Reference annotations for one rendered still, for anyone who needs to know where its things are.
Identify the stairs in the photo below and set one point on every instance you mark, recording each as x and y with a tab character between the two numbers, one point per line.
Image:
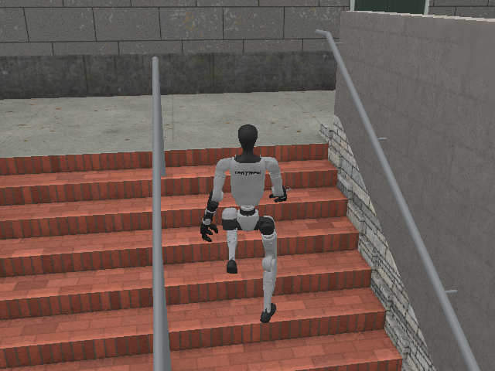
76	268

